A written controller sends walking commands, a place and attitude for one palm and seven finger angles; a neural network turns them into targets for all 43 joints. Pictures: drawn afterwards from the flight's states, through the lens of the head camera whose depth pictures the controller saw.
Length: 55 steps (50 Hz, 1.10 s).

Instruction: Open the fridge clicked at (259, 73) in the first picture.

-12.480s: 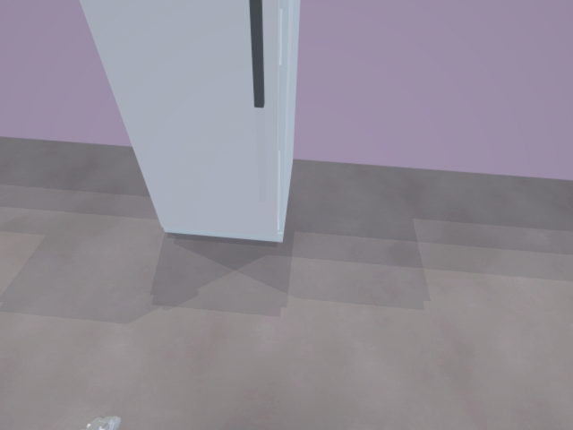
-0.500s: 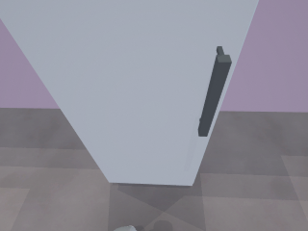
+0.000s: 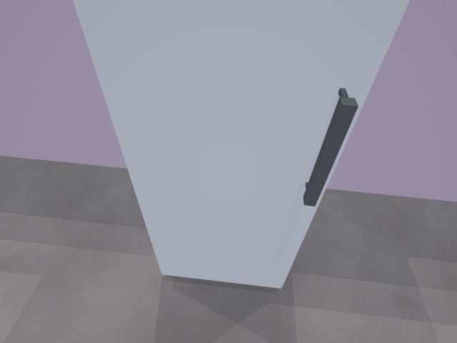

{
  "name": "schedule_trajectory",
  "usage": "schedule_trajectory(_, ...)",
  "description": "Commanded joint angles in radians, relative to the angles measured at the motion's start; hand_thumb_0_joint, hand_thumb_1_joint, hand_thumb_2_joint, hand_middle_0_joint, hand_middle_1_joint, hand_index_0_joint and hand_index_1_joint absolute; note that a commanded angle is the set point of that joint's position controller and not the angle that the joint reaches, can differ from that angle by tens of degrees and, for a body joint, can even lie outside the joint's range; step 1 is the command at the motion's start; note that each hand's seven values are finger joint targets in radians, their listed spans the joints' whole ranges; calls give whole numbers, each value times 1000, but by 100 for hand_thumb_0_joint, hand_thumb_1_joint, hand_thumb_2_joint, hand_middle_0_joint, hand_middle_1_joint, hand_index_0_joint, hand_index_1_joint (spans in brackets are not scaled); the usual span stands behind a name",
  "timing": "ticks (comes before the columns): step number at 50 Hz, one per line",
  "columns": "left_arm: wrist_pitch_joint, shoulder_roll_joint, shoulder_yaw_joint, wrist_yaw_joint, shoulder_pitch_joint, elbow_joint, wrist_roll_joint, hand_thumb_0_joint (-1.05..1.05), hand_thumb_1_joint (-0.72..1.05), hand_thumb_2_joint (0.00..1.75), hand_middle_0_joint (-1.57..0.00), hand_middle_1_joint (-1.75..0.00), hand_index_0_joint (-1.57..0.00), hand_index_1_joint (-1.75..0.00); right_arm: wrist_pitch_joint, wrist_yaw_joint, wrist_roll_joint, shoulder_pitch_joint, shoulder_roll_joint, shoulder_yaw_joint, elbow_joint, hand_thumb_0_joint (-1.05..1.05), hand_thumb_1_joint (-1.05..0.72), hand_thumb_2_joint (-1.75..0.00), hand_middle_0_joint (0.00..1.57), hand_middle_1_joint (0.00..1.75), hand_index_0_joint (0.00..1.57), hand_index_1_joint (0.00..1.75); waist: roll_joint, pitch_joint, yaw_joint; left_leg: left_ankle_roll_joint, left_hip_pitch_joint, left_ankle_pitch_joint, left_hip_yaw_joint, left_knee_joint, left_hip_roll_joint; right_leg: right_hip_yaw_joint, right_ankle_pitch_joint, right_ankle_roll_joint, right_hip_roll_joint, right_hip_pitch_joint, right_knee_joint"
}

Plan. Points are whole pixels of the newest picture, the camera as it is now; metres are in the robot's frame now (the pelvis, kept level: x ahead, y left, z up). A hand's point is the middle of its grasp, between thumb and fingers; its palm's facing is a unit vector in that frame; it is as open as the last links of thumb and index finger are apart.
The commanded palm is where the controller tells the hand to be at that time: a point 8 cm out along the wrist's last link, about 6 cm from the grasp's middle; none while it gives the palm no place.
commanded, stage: come to a stop and stand still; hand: right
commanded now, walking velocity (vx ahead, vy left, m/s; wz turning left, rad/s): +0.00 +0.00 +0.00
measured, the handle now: (324, 153) +0.47 -0.16 +0.10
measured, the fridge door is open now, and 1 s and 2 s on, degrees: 0 0 0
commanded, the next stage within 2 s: look again from close up in 0.94 s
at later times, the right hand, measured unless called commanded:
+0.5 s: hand out of the picture -0.03 -0.18 -0.18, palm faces +0.01 +0.98 -0.18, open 7.4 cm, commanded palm none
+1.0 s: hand out of the picture +0.01 -0.21 -0.18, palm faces -0.01 +0.98 -0.17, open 7.4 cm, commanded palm none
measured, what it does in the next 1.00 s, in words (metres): stands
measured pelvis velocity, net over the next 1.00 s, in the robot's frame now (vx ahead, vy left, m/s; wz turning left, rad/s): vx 0.02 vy -0.04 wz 0.01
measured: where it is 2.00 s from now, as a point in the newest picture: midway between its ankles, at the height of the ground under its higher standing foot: outside the picture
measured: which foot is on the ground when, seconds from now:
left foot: down 0.00-1.00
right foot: down 0.00-1.00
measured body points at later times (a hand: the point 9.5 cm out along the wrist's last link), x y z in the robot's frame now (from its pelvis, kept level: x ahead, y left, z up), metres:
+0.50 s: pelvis +0.00 -0.02 -0.01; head +0.01 -0.02 +0.44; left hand -0.03 +0.18 -0.17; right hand -0.03 -0.23 -0.17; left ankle -0.02 +0.11 -0.74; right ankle +0.06 -0.09 -0.74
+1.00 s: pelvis +0.02 -0.04 +0.00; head +0.02 -0.06 +0.45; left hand +0.04 +0.19 -0.15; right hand +0.01 -0.26 -0.17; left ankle -0.02 +0.11 -0.74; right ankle +0.06 -0.10 -0.74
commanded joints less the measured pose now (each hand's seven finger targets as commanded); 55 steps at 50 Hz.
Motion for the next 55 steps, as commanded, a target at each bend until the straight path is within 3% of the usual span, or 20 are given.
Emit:
schedule_trajectory(1,-7,61,2,2,52,-7,0,0,90,90,-20,-30,-20,-30,-18,-9,-2,32,-124,-24,-33,0,-90,-90,20,30,20,30,33,154,-4,21,-265,-203,-127,-217,117,137,-169,29,-89,44,-90)
schedule_trajectory(5,-8,43,2,6,88,9,4,0,90,90,-20,-30,-20,-30,-16,-7,0,58,-108,-29,-19,0,-90,-90,20,30,20,30,-7,155,-6,24,-261,-231,-124,-206,103,147,-222,29,-84,3,-103)
schedule_trajectory(9,-11,30,3,10,121,14,6,0,90,90,-20,-30,-20,-30,-16,-5,0,83,-93,-30,-12,0,-90,-90,20,30,20,30,1,131,-10,29,-243,-213,-112,-187,98,151,-224,28,-83,-11,-100)
schedule_trajectory(17,-27,21,8,17,142,18,0,0,90,90,-20,-30,-20,-30,-22,-7,-2,131,-52,-27,5,0,-90,-90,20,30,20,30,-9,70,-17,24,-175,-61,-80,-121,78,187,-221,14,-109,-15,-140)
schedule_trajectory(18,-46,61,-6,5,-3,-66,3,0,90,90,-20,-30,-20,-30,-49,-38,-20,161,-75,-3,6,0,-90,-90,20,30,20,30,2,139,-65,44,-195,130,-130,-153,121,125,-92,40,-85,-103,106)
schedule_trajectory(19,-36,14,-5,-7,82,-84,0,0,90,90,-20,-30,-20,-30,-58,-30,-10,93,-129,-14,-42,0,-90,-90,20,30,20,30,38,47,20,74,-253,-170,-182,-197,177,115,-188,35,-53,-46,141)
schedule_trajectory(20,-27,14,2,-9,126,-62,8,0,90,90,-20,-30,-20,-30,-57,-24,-8,46,-126,-23,-65,0,-90,-90,20,30,20,30,8,60,42,92,-306,-270,-169,-185,168,105,-188,28,-45,-29,160)
schedule_trajectory(21,-36,14,-4,-12,166,-60,11,0,90,90,-20,-30,-20,-30,-69,-24,-7,40,-126,-25,-71,0,-90,-90,20,30,20,30,-27,-19,48,95,-247,-126,-128,-128,160,119,-93,27,-49,3,141)
schedule_trajectory(22,-46,13,-8,-10,174,-68,8,0,90,90,-20,-30,-20,-30,-71,-22,-3,57,-110,-21,-68,0,-90,-90,20,30,20,30,-56,-47,38,84,-221,-83,-103,-73,127,138,-61,15,-56,22,102)
schedule_trajectory(24,-54,41,-8,-2,157,-84,5,0,90,90,-20,-30,-20,-30,-61,-21,-2,88,-70,-17,-58,0,-90,-90,20,30,20,30,-40,-20,12,65,-184,-75,-63,-7,64,200,-94,-16,-95,-48,33)
schedule_trajectory(25,-53,54,-6,1,144,-90,5,0,90,90,-20,-30,-20,-30,-53,-20,-3,102,-59,-14,-52,0,-90,-90,20,30,20,30,-27,3,2,58,-173,-90,-40,17,48,230,-157,-28,-109,-82,-14)
schedule_trajectory(26,-56,58,-5,2,123,-99,6,0,90,90,-20,-30,-20,-30,-50,-20,-8,124,-49,-13,-50,0,-90,-90,20,30,20,30,-53,20,-14,51,-159,-67,-27,37,41,254,-157,-40,-118,-104,-46)
schedule_trajectory(28,-55,70,-4,4,97,-107,4,0,90,90,-20,-30,-20,-30,-45,-18,-8,136,-45,-11,-46,0,-90,-90,20,30,20,30,-12,67,-28,43,-156,-58,-26,35,38,274,-238,-47,-126,-137,-99)
schedule_trajectory(30,-54,79,-3,4,83,-109,2,0,90,90,-20,-30,-20,-30,-42,-16,-9,134,-49,-9,-50,0,-90,-90,20,30,20,30,32,91,-27,41,-169,-53,-34,22,45,268,-290,-42,-121,-136,-124)
schedule_trajectory(34,-60,88,-4,3,84,-96,1,0,90,90,-20,-30,-20,-30,-45,-17,-9,120,-73,-10,-60,0,-90,-90,20,30,20,30,71,75,-22,36,-171,-5,-53,-5,67,236,-175,-38,-107,-68,-111)
schedule_trajectory(38,-64,106,-2,4,64,-97,1,0,90,90,-20,-30,-20,-30,-40,-15,-10,116,-93,-14,-69,0,-90,-90,20,30,20,30,10,41,-24,27,-159,12,-47,-1,72,229,-136,-33,-116,-21,-126)
schedule_trajectory(41,-66,112,-1,5,49,-102,0,0,90,90,-20,-30,-20,-30,-39,-12,-13,122,-99,-13,-71,0,-90,-90,20,30,20,30,-2,24,-30,25,-145,27,-49,-15,77,220,-117,-34,-118,-3,-127)
schedule_trajectory(50,-64,124,2,7,30,-92,-3,0,90,90,-20,-30,-20,-30,-32,-7,-11,113,-114,-12,-60,0,-90,-90,20,30,20,30,-12,10,-23,18,-144,39,-53,-41,82,208,-104,-26,-122,38,-135)
schedule_trajectory(52,-65,125,3,7,24,-89,-6,0,90,90,-20,-30,-20,-30,-34,-8,-13,114,-118,-10,-58,0,-90,-90,20,30,20,30,10,14,-23,16,-137,56,-57,-53,88,199,-76,-28,-118,39,-121)
schedule_trajectory(55,-60,124,3,6,22,-82,-4,0,90,90,-20,-30,-20,-30,-32,-7,-12,117,-114,-9,-49,0,-90,-90,20,30,20,30,7,32,-22,16,-145,35,-57,-59,86,206,-138,-25,-119,29,-143)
